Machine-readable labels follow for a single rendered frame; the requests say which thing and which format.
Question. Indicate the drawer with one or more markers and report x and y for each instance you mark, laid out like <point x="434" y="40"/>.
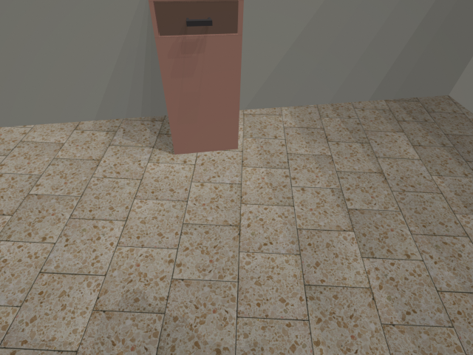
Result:
<point x="171" y="16"/>

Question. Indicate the handle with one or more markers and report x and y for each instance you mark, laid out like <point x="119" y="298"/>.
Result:
<point x="198" y="22"/>

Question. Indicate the cabinet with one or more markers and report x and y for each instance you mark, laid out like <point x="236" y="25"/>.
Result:
<point x="201" y="77"/>

